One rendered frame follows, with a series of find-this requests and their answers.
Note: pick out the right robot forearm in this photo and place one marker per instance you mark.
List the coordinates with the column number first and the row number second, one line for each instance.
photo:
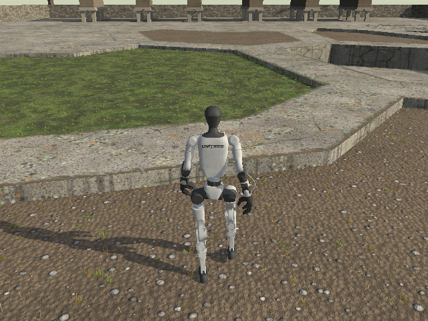
column 242, row 176

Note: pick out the robot right upper arm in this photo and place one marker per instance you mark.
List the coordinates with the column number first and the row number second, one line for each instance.
column 236, row 151

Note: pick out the right robot thigh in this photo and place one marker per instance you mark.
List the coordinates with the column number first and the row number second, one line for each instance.
column 229, row 195

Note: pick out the left robot forearm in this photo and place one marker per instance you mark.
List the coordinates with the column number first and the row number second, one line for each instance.
column 184, row 175

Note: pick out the left robot hand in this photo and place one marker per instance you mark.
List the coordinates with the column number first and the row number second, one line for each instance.
column 189, row 186

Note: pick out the robot left upper arm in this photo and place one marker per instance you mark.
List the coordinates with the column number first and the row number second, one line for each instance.
column 189, row 152

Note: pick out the right robot hand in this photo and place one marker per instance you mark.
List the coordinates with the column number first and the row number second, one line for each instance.
column 248, row 205

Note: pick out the left robot foot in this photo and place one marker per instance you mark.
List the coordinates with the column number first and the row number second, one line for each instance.
column 203, row 277

